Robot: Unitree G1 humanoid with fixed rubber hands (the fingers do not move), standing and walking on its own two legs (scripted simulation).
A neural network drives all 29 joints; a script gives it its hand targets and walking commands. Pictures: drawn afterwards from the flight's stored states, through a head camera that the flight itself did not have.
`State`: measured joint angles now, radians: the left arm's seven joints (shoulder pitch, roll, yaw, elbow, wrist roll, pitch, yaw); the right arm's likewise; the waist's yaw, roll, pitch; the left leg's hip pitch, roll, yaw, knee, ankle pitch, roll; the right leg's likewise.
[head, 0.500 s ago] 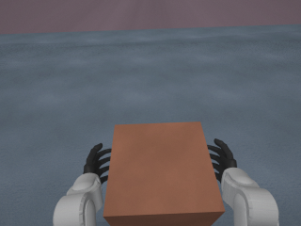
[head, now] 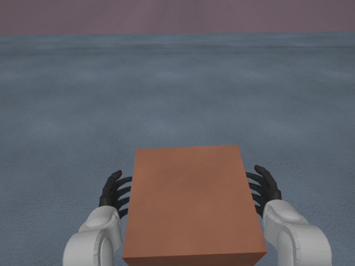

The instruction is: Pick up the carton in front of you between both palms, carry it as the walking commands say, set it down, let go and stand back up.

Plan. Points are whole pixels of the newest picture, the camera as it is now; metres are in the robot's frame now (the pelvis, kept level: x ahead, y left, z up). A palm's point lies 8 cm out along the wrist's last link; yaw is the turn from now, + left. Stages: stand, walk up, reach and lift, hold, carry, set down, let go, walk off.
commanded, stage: carry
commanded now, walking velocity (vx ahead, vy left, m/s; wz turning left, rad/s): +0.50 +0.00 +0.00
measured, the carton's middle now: (189, 218) +0.24 +0.00 +0.03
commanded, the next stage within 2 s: none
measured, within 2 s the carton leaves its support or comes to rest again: neither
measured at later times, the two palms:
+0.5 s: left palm (133, 122) +0.48 +0.14 +0.12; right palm (242, 122) +0.48 -0.16 +0.11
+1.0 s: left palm (132, 128) +0.52 +0.16 +0.06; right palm (229, 124) +0.53 -0.14 +0.06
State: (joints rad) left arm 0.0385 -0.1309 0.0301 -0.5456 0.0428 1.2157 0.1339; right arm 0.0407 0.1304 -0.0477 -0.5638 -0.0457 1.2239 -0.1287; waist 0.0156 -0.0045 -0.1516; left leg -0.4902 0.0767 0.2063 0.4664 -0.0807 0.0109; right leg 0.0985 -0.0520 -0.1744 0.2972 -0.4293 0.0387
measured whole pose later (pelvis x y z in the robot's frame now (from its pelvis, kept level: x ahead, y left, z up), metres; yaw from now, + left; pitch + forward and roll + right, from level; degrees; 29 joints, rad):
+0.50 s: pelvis +0.25 -0.01 +0.01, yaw +1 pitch +3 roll -1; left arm 0.02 -0.13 0.03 -0.54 0.05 1.19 0.13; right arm 0.03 0.13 -0.05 -0.57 -0.05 1.20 -0.11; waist 0.01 0.05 -0.12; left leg -0.13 0.09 0.16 0.52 -0.41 -0.03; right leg -0.38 -0.03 -0.22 0.46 -0.13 -0.06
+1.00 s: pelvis +0.27 +0.00 +0.00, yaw +2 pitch +2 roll -1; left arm -0.08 -0.13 0.07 -0.15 0.16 0.97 0.06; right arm -0.07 0.13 -0.08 -0.15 -0.17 0.97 -0.05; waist 0.00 0.02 -0.10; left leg -0.11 0.07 0.12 0.52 -0.45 -0.02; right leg -0.38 -0.07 -0.22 0.57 -0.22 -0.04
